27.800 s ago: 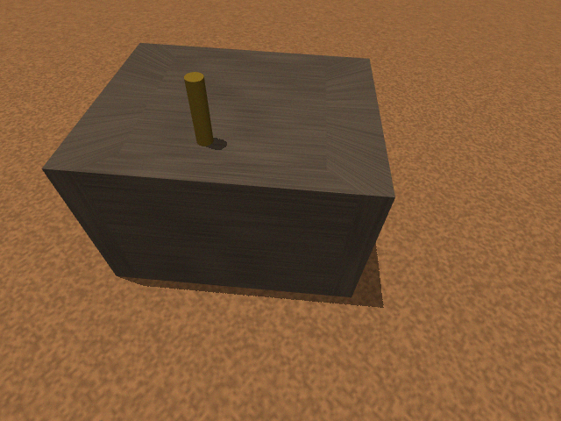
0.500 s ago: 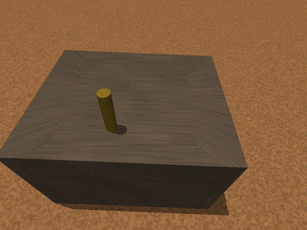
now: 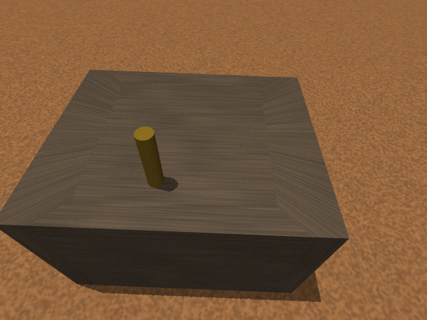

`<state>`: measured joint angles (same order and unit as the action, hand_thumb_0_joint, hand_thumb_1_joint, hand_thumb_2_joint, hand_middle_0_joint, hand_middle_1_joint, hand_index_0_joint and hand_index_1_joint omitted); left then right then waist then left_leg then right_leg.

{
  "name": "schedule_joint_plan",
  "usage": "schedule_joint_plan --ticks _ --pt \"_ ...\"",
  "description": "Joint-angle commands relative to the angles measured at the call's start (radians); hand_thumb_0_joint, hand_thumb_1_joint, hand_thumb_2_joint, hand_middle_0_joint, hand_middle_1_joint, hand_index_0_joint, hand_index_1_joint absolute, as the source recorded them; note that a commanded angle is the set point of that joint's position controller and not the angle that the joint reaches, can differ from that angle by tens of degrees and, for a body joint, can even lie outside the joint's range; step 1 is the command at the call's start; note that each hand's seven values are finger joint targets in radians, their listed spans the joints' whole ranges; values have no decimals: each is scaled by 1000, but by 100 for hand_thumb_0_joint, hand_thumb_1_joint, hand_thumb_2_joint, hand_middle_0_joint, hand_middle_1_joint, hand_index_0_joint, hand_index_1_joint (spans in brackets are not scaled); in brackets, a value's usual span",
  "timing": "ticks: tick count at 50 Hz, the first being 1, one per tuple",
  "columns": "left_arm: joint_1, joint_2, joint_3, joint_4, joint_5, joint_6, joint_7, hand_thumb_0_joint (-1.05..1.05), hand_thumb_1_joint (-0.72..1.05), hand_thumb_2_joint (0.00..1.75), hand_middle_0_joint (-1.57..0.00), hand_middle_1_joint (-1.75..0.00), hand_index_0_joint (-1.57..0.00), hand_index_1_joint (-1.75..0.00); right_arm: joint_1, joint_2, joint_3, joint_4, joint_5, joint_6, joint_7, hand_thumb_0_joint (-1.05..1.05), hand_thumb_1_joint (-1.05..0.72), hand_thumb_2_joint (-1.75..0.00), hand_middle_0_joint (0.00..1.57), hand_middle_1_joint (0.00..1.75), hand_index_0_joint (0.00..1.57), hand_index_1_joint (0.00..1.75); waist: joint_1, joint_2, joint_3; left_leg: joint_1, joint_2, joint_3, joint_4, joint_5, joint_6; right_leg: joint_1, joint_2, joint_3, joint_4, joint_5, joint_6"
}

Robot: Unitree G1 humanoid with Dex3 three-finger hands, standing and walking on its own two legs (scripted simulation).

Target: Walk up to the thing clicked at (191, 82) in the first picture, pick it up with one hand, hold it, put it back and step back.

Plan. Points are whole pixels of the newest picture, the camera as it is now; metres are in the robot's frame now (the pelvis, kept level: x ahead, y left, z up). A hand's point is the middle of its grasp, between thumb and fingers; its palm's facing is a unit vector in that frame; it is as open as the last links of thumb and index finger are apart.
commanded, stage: stand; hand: left
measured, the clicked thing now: (150, 159) +0.51 +0.19 -0.08
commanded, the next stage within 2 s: step back in 1.32 s
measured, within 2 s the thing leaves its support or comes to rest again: neither
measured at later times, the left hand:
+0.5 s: hand out of the picture +0.07 +0.24 -0.16, palm faces +0.00 -0.94 -0.34, open 7.4 cm
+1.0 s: hand out of the picture +0.07 +0.24 -0.16, palm faces +0.00 -0.94 -0.34, open 7.4 cm
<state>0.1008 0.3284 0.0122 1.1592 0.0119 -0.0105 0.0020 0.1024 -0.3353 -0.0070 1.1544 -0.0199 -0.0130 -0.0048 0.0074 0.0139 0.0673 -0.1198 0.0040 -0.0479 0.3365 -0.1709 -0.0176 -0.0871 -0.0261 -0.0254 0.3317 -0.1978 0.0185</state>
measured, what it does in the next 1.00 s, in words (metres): stands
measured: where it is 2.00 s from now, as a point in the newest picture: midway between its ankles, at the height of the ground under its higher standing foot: outside the picture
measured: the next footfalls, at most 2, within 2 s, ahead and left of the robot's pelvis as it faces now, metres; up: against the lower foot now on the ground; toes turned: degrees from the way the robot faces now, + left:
left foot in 1.62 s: -0.02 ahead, +0.14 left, +0.00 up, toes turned +0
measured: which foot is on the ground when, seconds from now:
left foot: down 0.00-1.00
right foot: down 0.00-1.00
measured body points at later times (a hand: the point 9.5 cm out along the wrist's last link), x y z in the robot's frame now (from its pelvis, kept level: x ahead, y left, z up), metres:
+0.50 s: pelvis +0.00 -0.01 +0.00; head +0.01 -0.01 +0.45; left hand +0.07 +0.29 -0.13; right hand +0.08 -0.30 -0.14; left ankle +0.01 +0.13 -0.75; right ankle -0.01 -0.13 -0.75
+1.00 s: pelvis +0.00 -0.01 +0.00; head +0.02 -0.01 +0.45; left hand +0.07 +0.29 -0.13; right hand +0.07 -0.31 -0.14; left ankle +0.01 +0.13 -0.75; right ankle -0.01 -0.13 -0.75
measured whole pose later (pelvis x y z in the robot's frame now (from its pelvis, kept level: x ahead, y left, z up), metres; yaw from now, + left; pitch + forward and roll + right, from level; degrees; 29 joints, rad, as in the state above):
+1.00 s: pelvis +0.00 -0.01 +0.00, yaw +1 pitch -2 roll +0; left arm 0.12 0.34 0.01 1.13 0.01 -0.01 0.00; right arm 0.12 -0.35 0.00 1.15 -0.02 -0.01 0.00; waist 0.00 0.01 0.06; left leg -0.12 0.01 -0.06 0.33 -0.17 -0.03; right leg -0.08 -0.02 -0.04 0.32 -0.20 0.01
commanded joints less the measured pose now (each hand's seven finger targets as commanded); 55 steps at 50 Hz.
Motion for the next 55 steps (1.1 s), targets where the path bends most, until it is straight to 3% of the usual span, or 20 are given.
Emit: schedule_joint_plan --ticks 1,5,14,18,23,31,37,45,55 --pt "-17 209 34 -49 0 -20 15 0 90 90 -20 -30 -20 -30 -26 -211 -32 -53 5 -17 -16 0 -90 -90 20 30 20 30 2 -7 -93 1 113 -77 -40 188 38 33 -105 76 -48 146 -21" --pt "-22 213 35 -56 0 -22 17 0 90 90 -20 -30 -20 -30 -29 -214 -33 -57 7 -17 -16 0 -90 -90 20 30 20 30 -1 -17 -118 24 115 -69 -25 253 38 48 -111 72 -40 219 -21" --pt "-20 220 36 -56 1 -21 15 0 90 90 -20 -30 -20 -30 -38 -215 -31 -59 7 -12 -12 0 -90 -90 20 30 20 30 -1 -11 -63 -7 107 -80 -57 112 33 15 -106 74 -70 84 -24" --pt "-18 220 36 -62 0 -24 14 0 90 90 -20 -30 -20 -30 -36 -215 -30 -64 9 -16 -13 0 -90 -90 20 30 20 30 -3 -5 -91 11 111 -76 -40 176 36 36 -112 78 -64 152 -28" --pt "-18 223 36 -68 0 -24 14 0 90 90 -20 -30 -20 -30 -39 -219 -33 -68 9 -15 -12 0 -90 -90 20 30 20 30 -2 -19 -87 18 112 -75 -39 174 34 27 -110 75 -68 143 -28" --pt "-18 223 36 -67 0 -21 12 0 90 90 -20 -30 -20 -30 -25 -217 -30 -66 9 -10 -9 0 -90 -90 20 30 20 30 -7 -13 -55 -23 105 -81 -59 81 32 11 -107 81 -85 53 -32" --pt "-12 226 36 -70 0 -25 10 0 90 90 -20 -30 -20 -30 -21 -220 -27 -67 9 -12 -8 0 -90 -90 20 30 20 30 -6 -10 -66 -11 107 -85 -57 88 31 9 -108 81 -80 68 -30" --pt "-12 229 36 -79 -3 -23 11 0 90 90 -20 -30 -20 -30 -19 -221 -25 -68 7 -14 -11 0 -90 -90 20 30 20 30 -3 -17 -101 5 112 -76 -38 183 31 40 -114 78 -60 158 -34" --pt "-7 229 34 -83 -5 -23 11 0 90 90 -20 -30 -20 -30 -10 -221 -21 -71 8 -14 -11 0 -90 -90 20 30 20 30 -6 -14 -95 10 114 -74 -39 207 30 31 -110 70 -54 178 -30"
